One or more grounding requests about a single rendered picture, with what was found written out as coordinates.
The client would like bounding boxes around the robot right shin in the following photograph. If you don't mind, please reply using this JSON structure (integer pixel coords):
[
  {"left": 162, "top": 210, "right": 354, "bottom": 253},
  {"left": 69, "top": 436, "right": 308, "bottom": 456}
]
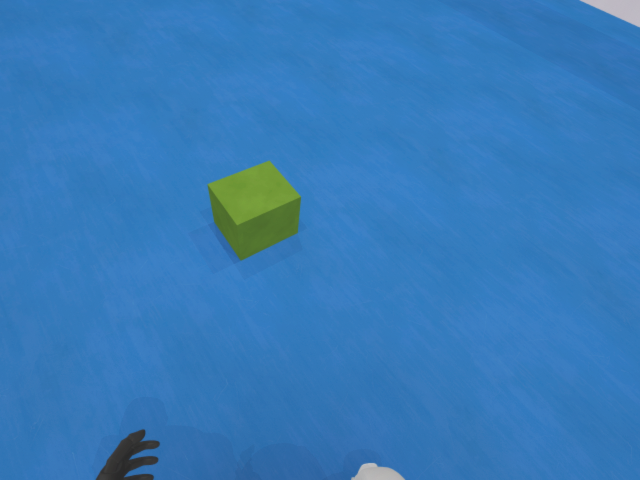
[{"left": 357, "top": 463, "right": 378, "bottom": 474}]

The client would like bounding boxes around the robot left hand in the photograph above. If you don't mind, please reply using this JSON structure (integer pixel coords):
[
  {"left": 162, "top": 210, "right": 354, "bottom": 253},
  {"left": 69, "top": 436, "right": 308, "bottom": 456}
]
[{"left": 96, "top": 429, "right": 160, "bottom": 480}]

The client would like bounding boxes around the carton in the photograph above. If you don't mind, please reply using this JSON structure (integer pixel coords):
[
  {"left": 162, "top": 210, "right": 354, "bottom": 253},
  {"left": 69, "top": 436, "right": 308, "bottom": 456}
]
[{"left": 207, "top": 161, "right": 301, "bottom": 261}]

